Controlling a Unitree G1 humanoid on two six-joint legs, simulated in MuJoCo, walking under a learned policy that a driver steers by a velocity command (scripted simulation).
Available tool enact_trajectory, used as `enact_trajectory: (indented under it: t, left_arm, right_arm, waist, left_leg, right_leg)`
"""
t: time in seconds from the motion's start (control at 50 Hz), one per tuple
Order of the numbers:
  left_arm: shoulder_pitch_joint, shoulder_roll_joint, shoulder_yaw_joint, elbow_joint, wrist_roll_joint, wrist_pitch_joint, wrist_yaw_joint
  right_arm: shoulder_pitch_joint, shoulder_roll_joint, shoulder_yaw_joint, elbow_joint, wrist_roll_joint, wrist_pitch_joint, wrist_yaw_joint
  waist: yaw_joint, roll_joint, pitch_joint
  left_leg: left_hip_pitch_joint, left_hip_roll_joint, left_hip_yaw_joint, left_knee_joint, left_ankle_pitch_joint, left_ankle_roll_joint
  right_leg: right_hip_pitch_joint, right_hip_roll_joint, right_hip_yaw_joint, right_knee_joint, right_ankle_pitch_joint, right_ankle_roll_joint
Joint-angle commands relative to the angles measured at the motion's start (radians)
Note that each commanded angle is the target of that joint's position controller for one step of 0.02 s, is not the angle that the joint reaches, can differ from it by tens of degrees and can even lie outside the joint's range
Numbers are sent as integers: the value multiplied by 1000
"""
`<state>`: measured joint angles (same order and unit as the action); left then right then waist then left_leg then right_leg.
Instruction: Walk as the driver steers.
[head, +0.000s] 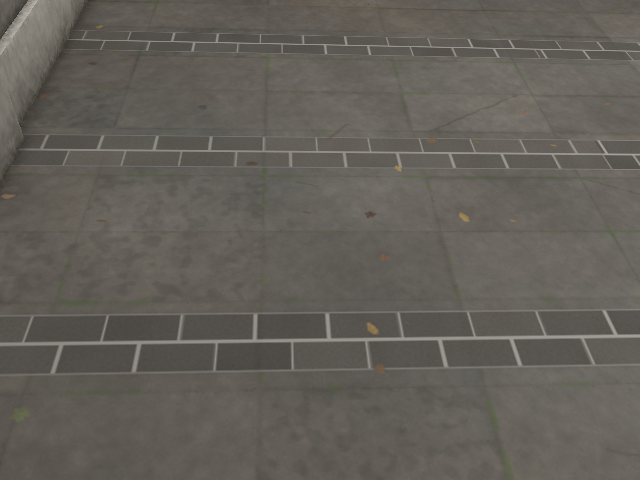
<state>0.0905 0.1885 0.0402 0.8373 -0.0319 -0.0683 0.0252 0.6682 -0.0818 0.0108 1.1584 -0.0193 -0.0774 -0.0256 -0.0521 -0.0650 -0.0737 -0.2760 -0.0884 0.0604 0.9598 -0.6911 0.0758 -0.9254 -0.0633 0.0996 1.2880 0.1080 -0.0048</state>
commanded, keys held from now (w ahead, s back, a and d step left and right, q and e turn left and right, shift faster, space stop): w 0.18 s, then no key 0.82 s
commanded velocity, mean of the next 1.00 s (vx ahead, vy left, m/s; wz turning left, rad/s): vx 0.20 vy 0.00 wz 0.00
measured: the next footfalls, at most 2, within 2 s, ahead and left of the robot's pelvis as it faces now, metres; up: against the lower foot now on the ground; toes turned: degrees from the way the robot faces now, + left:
right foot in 0.28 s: +0.38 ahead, -0.10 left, -0.21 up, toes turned +0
left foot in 0.58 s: +0.51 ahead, +0.14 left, -0.21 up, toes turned -3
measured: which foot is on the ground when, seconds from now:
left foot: down 0.00-0.26, up 0.28-0.56, down 0.58-1.00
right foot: up 0.00-0.26, down 0.28-1.00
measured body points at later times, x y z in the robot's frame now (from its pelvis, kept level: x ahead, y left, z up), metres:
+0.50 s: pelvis +0.31 +0.00 -0.15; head +0.36 +0.00 +0.30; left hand +0.27 +0.24 -0.30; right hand +0.48 -0.24 -0.27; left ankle +0.43 +0.16 -0.84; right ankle +0.31 -0.10 -0.89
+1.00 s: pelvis +0.42 +0.05 -0.16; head +0.44 +0.05 +0.29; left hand +0.43 +0.29 -0.31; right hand +0.54 -0.18 -0.29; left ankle +0.47 +0.14 -0.89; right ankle +0.34 -0.10 -0.89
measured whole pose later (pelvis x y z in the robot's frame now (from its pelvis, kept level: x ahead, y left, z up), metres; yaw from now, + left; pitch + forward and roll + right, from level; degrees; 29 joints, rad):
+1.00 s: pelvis +0.42 +0.05 -0.16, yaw -1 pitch +1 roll +0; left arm 0.29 0.18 0.04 1.04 0.00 0.01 0.04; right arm 0.14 -0.16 -0.05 0.87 0.00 -0.01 0.00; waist 0.01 0.00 0.01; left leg -0.38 -0.05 -0.02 0.60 -0.24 0.04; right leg -0.15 -0.03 0.04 0.55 -0.42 0.04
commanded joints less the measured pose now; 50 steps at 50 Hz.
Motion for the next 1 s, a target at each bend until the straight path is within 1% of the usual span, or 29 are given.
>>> enact_trajectory:
  t: [0.02, 0.06, 0.08, 0.14, 0.16, 0.18, 0.22, 0.24, 0.26, 0.28, 0.3, 0.32, 0.34, 0.36, 0.38, 0.4, 0.42, 0.46, 0.5, 0.54, 0.58, 0.6, 0.62, 0.64, 0.68, 0.74, 0.76, 0.86, 1.0]
  left_arm:
    - [-85, 25, 0, -80, 33, 0, -45]
    - [-135, 0, -4, -115, 19, 18, -67]
    - [-191, 31, 0, -146, 13, 15, -78]
    - [-331, 3, -13, -211, 12, -1, -114]
    - [-292, 0, -14, -205, -4, -3, -120]
    - [-239, 31, -6, -187, -9, -6, -124]
    - [-43, 79, 18, -103, 2, -29, -122]
    - [154, 95, 35, -20, 12, -32, -110]
    - [385, 89, 43, 55, 41, -35, -98]
    - [591, 118, 41, 128, 64, -27, -92]
    - [529, 126, 24, 145, 83, -37, -73]
    - [468, 117, 26, 112, 60, -36, -63]
    - [406, 98, 22, 105, 53, -25, -58]
    - [383, 105, 30, 102, 27, -34, -43]
    - [268, 179, 42, 101, 46, -21, -25]
    - [59, 100, 8, 33, 47, -13, -10]
    - [42, 88, 1, 19, 61, -16, -5]
    - [108, 167, 25, 32, 56, -8, 8]
    - [182, 163, 22, 73, 22, -5, 12]
    - [197, 121, 16, 85, -2, -1, 8]
    - [271, 87, 8, 105, 4, -3, 4]
    - [403, 48, 4, 125, 22, -10, -4]
    - [473, 12, -14, 142, 20, -8, -5]
    - [432, 53, -7, 135, 16, 5, -4]
    - [383, 62, -2, 128, 26, 48, 4]
    - [363, 72, -2, 141, 39, 82, 4]
    - [359, 90, 4, 153, 34, 79, 5]
    - [318, 74, 9, 173, 34, 57, 11]
    - [298, 64, 14, 203, 29, 77, 17]
  right_arm:
    - [-68, -131, -10, -95, 50, -38, -66]
    - [-23, -133, -14, -85, 54, -20, -72]
    - [-32, -134, -19, -100, 52, -15, -73]
    - [37, -103, -29, -90, 54, 19, -73]
    - [-22, -130, -43, -108, 51, 27, -73]
    - [-51, -128, -49, -115, 44, 25, -65]
    - [-89, -111, -51, -117, 37, 18, -36]
    - [-104, -99, -48, -112, 23, 14, -15]
    - [-135, -102, -56, -94, 31, 10, 5]
    - [-214, -92, -59, -119, -2, -9, 15]
    - [-112, -113, -56, -182, 54, -30, 9]
    - [-181, -127, -37, -242, 64, -41, 16]
    - [-213, -119, -29, -247, 53, -35, 15]
    - [-256, -131, -44, -257, 35, -39, 5]
    - [-220, -109, -39, -270, 53, -20, 4]
    - [-301, -128, -51, -296, 50, 12, -1]
    - [-402, -135, -49, -334, 26, 17, -7]
    - [-412, -101, -48, -328, 20, 5, -9]
    - [-416, -109, -51, -326, 29, 17, -4]
    - [-457, -124, -55, -340, 13, 31, -2]
    - [-443, -169, -68, -342, -11, 37, 4]
    - [-431, -251, -87, -341, -19, 38, 5]
    - [-405, -228, -84, -329, -10, 41, 11]
    - [-429, -192, -73, -331, -7, 43, 17]
    - [-556, -168, -61, -366, -3, 54, 26]
    - [-619, -202, -75, -395, 12, 61, 31]
    - [-600, -199, -76, -398, 16, 56, 31]
    - [-556, -174, -78, -367, 17, 44, 19]
    - [-556, -171, -83, -345, 23, 58, 18]
  waist:
    - [42, 91, 229]
    - [16, 133, 232]
    - [-3, 141, 263]
    - [-102, 123, 250]
    - [-82, 166, 245]
    - [-65, 137, 226]
    - [-7, 81, 153]
    - [63, 31, 82]
    - [192, -100, 28]
    - [278, -159, -96]
    - [165, -234, -161]
    - [173, -148, -228]
    - [145, -16, -256]
    - [128, 86, -255]
    - [6, 31, -223]
    - [-74, 144, -39]
    - [-41, 123, 35]
    - [-9, -20, -32]
    - [-7, -65, -71]
    - [-8, -19, -49]
    - [-2, 36, -38]
    - [68, 172, -75]
    - [63, 265, -171]
    - [60, 268, -172]
    - [106, 212, -105]
    - [107, 149, 11]
    - [89, 102, 34]
    - [80, 82, -33]
    - [79, 80, 17]
  left_leg:
    - [-261, 218, -361, -318, 515, 71]
    - [-187, 214, -370, -277, 477, 83]
    - [-144, 192, -348, -233, 492, 70]
    - [30, 164, -312, -94, 485, 64]
    - [76, 182, -361, -43, 454, 91]
    - [162, 187, -373, 7, 496, 101]
    - [185, 140, -320, 214, 662, 70]
    - [98, 100, -242, 387, 828, 29]
    - [-248, -15, -134, 812, 371, -32]
    - [-523, -120, -76, 1108, -268, -63]
    - [-746, -81, -255, 1143, -249, -71]
    - [-949, 17, -281, 988, -144, -72]
    - [-921, 80, -237, 953, -99, -67]
    - [-851, 105, -237, 825, 102, -36]
    - [-760, 158, -242, 719, 207, -65]
    - [-535, 221, -242, 356, 356, -112]
    - [-347, 195, -178, 93, 436, -126]
    - [-55, 115, -116, -153, 637, -141]
    - [-12, 90, -112, -243, 713, -137]
    - [25, 84, -100, -368, 779, -94]
    - [119, 118, -140, -458, 959, -45]
    - [277, 230, -224, -412, 1301, 21]
    - [352, 333, -304, -420, 1291, 123]
    - [289, 353, -362, -457, 1187, 163]
    - [102, 299, -345, -501, 895, 122]
    - [-31, 176, -236, -499, 579, 25]
    - [-11, 154, -214, -493, 624, 22]
    - [110, 151, -195, -414, 947, 46]
    - [88, 134, -178, -436, 817, 35]
  right_leg:
    - [174, 13, -5, -436, 482, 14]
    - [205, 36, -2, -507, 455, 14]
    - [180, 41, -12, -565, 448, 0]
    - [160, 37, -47, -755, 416, 12]
    - [154, -10, 15, -816, 393, 7]
    - [139, -36, 24, -882, 403, -3]
    - [371, -25, -41, -1038, 406, -35]
    - [653, 25, -135, -1146, 515, -44]
    - [1081, -48, -85, -1131, 705, -109]
    - [1414, -146, -44, -829, 1126, -164]
    - [1570, -276, 153, -618, 1367, -308]
    - [1654, -329, 229, -629, 970, -386]
    - [1529, -319, 234, -686, 704, -395]
    - [1341, -306, 249, -764, 514, -356]
    - [1090, -409, 436, -839, 210, -414]
    - [663, -326, 309, -934, 287, -353]
    - [451, -204, 147, -978, 425, -297]
    - [392, -74, 25, -959, 454, -245]
    - [512, -91, 17, -935, 451, -222]
    - [551, -80, 30, -894, 303, -173]
    - [560, -30, 34, -818, 96, -111]
    - [464, 51, -5, -737, -144, -58]
    - [446, 72, -35, -641, -397, -20]
    - [473, 75, -55, -596, -498, 4]
    - [572, 52, -64, -673, -493, 22]
    - [642, 53, -78, -789, -424, 12]
    - [613, 57, -77, -784, -433, 8]
    - [659, 45, -74, -784, -298, 32]
    - [682, 44, -80, -805, -341, 34]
